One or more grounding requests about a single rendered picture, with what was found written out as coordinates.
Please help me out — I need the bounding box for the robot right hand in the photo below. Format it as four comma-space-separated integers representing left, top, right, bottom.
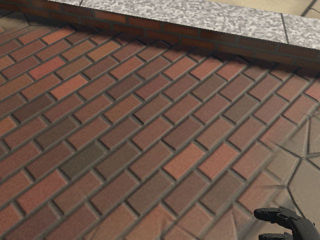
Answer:
253, 206, 320, 240

